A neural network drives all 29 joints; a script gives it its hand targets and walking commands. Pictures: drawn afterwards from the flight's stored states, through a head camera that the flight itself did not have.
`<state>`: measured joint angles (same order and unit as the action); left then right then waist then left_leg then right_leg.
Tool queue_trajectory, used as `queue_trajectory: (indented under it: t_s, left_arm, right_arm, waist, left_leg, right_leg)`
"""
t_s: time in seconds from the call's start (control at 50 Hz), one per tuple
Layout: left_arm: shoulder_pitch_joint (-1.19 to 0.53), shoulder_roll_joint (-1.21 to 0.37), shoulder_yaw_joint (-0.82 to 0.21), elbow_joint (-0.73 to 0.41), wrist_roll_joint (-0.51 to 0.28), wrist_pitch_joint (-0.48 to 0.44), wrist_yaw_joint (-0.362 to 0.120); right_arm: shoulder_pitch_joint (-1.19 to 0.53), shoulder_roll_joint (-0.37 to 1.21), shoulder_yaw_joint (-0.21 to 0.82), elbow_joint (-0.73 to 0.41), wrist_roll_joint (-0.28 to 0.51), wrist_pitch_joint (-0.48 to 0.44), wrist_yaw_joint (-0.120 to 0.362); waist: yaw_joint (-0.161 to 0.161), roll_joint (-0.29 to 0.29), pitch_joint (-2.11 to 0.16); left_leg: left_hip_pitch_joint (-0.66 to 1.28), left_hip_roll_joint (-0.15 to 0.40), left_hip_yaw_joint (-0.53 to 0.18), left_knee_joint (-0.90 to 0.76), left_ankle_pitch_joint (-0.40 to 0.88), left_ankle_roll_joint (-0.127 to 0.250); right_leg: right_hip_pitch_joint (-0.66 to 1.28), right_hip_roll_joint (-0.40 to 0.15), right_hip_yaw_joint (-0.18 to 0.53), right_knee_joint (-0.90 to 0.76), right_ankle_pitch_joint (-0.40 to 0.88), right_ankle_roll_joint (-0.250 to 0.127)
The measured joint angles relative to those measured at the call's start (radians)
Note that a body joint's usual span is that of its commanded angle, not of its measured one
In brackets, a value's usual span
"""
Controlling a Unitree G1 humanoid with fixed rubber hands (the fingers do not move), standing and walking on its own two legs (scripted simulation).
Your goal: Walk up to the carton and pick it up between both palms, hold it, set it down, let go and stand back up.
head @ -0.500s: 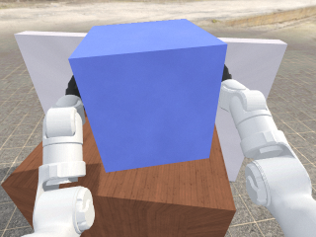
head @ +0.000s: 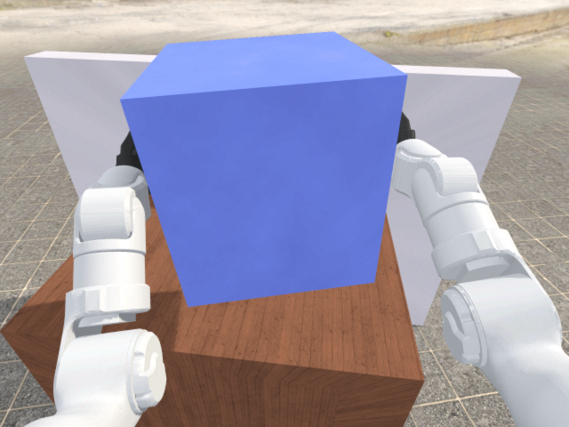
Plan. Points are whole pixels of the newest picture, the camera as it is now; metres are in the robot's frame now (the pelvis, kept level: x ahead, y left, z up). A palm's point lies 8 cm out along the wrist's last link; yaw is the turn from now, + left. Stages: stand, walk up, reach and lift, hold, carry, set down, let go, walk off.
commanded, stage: hold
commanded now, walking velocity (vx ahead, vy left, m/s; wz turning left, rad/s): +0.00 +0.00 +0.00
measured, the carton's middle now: (266, 158) +0.44 +0.01 +0.25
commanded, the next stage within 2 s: none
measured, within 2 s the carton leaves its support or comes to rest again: neither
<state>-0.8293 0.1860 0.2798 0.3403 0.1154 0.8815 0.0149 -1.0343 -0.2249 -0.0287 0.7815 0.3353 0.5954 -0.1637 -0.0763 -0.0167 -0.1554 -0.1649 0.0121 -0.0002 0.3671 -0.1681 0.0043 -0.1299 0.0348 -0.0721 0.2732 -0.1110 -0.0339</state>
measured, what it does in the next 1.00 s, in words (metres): stands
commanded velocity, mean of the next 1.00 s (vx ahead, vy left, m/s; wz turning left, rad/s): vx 0.00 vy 0.00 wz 0.00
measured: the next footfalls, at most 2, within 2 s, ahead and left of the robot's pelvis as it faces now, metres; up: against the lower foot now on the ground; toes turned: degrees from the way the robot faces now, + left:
none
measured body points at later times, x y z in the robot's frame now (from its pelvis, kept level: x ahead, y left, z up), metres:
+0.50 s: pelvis +0.00 +0.00 +0.00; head -0.07 +0.02 +0.44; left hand +0.39 +0.19 +0.26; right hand +0.39 -0.17 +0.27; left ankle +0.02 +0.11 -0.75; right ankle +0.03 -0.10 -0.75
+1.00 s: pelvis +0.00 +0.00 +0.00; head -0.08 +0.02 +0.44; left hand +0.39 +0.19 +0.26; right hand +0.39 -0.17 +0.28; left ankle +0.02 +0.11 -0.75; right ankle +0.03 -0.10 -0.75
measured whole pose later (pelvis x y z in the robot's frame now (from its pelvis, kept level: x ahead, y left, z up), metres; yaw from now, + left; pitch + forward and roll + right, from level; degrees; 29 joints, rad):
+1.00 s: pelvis +0.00 +0.00 +0.00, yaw +0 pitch -3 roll -1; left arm -0.82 0.17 0.29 0.31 0.14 0.88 0.00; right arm -1.00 -0.21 -0.05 0.75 0.31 0.60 -0.16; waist -0.08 -0.02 -0.14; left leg -0.14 0.01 0.01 0.36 -0.17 0.01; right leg -0.11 0.03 -0.06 0.27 -0.11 -0.03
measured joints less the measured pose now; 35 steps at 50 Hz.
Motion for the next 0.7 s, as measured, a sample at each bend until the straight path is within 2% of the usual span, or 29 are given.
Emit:
queue_trajectory:
  t_s: [0.26, 0.7]
  left_arm:
    - [0.04, -0.017, 0.005, -0.07, 0.009, 0.012, -0.001]
    - [0.034, -0.026, 0.016, -0.068, 0.029, 0.013, -0.008]
  right_arm:
    - [0.049, 0.006, -0.004, -0.077, 0.009, 0.016, -0.01]
    - [0.047, 0.012, -0.017, -0.065, -0.008, 0.015, 0.0]
  waist:
    - [-0.01, 0.0, 0.01]
    - [-0.006, -0.001, 0.015]
  left_leg:
    - [0.012, 0.0, 0.001, 0.001, -0.008, 0.002]
    - [0.03, -0.004, 0.007, -0.007, -0.005, 0.006]
  right_leg:
    - [0.014, 0.0, 0.002, -0.004, -0.005, 0.002]
    - [0.026, -0.003, 0.009, -0.005, -0.003, 0.006]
